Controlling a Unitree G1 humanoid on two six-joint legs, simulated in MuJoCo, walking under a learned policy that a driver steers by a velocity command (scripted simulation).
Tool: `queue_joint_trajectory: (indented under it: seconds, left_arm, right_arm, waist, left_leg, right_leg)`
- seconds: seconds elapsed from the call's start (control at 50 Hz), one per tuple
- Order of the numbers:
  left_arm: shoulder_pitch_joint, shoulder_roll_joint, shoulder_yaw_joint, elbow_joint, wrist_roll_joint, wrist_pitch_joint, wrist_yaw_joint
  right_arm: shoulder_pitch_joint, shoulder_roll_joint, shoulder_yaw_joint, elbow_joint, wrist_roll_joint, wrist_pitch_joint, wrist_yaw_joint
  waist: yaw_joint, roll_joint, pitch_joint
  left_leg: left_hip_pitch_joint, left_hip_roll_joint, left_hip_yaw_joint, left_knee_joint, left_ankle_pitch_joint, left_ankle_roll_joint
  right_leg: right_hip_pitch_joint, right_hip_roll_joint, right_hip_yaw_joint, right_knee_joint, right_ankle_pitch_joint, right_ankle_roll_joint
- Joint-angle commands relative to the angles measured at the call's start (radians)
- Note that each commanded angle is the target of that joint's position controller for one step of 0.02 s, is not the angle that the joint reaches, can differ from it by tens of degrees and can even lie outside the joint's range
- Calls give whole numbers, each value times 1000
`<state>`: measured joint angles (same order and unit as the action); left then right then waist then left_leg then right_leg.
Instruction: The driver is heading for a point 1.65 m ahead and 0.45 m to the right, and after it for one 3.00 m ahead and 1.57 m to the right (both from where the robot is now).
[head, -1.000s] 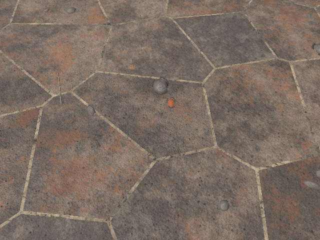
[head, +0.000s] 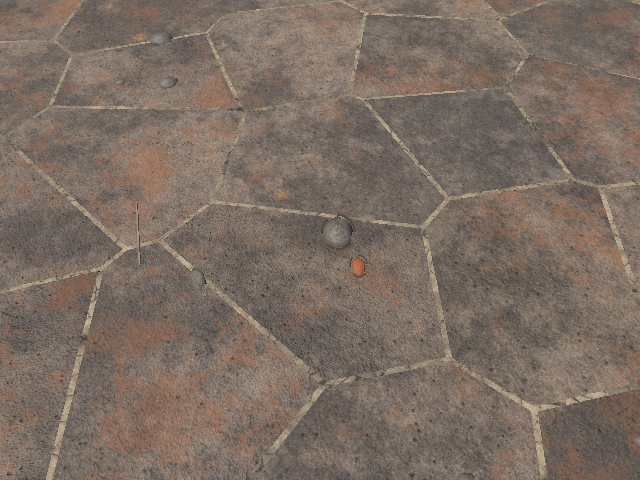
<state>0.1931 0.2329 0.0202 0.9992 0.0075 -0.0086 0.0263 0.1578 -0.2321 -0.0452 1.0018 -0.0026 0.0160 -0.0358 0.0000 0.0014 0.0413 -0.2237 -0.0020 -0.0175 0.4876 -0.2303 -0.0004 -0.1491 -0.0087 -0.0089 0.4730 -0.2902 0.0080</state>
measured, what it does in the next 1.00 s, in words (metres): stands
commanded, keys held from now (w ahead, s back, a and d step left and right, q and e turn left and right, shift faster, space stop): no key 1.00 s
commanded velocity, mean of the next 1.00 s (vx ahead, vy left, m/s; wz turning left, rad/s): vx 0.00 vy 0.00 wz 0.00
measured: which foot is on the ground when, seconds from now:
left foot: down 0.00-1.00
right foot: down 0.00-1.00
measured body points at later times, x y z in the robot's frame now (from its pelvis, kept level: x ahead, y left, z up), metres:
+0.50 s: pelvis +0.00 +0.00 +0.00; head +0.01 +0.00 +0.45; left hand +0.02 +0.25 -0.15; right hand +0.05 -0.25 -0.15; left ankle +0.02 +0.12 -0.74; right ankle -0.02 -0.12 -0.74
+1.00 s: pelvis +0.00 +0.00 +0.00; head +0.01 +0.00 +0.45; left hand -0.01 +0.24 -0.16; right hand +0.03 -0.25 -0.16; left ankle +0.02 +0.12 -0.74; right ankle -0.02 -0.12 -0.74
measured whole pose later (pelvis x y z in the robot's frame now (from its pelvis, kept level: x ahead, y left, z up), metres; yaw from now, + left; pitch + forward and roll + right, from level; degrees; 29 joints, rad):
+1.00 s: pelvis +0.00 +0.00 +0.00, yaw +0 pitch -1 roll +0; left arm 0.31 0.18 0.01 1.10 0.00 -0.01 0.04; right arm 0.21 -0.19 -0.02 1.13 0.00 0.01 -0.04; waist 0.00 0.00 0.03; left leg -0.24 0.00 -0.02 0.48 -0.23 0.00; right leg -0.16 -0.01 -0.01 0.47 -0.29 0.01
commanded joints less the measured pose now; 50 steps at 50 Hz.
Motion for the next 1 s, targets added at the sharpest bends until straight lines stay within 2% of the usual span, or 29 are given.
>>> queue_joint_trajectory:
  seconds: [0.02,0.42,1.0]
  left_arm:
    - [17,106,18,-19,0,-7,5]
    - [95,80,5,55,-2,-6,15]
    - [189,38,-1,88,-6,-7,19]
  right_arm:
    - [-7,-111,-19,-15,1,-9,-5]
    - [12,-91,-2,81,3,-8,-7]
    - [86,-59,14,107,5,-11,-11]
  waist:
    - [0,-3,-28]
    - [-2,2,-5]
    - [-2,-2,12]
  left_leg:
    - [68,36,-38,-64,173,26]
    - [49,28,-24,-79,130,25]
    - [28,22,-16,-76,120,25]
  right_leg:
    - [-69,-31,30,-96,135,-15]
    - [-82,-18,18,-104,100,-14]
    - [-98,-13,15,-98,99,-16]
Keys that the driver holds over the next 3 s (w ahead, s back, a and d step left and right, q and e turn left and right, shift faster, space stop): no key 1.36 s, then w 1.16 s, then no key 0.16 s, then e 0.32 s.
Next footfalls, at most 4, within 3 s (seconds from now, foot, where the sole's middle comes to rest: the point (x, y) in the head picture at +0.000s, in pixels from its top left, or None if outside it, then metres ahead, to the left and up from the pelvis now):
2.08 right None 0.46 -0.11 -0.78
2.62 left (280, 369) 0.77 0.12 -0.78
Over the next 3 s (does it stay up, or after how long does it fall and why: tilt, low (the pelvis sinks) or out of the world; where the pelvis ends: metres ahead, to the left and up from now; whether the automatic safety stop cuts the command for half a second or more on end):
stays up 0.69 0.03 0.01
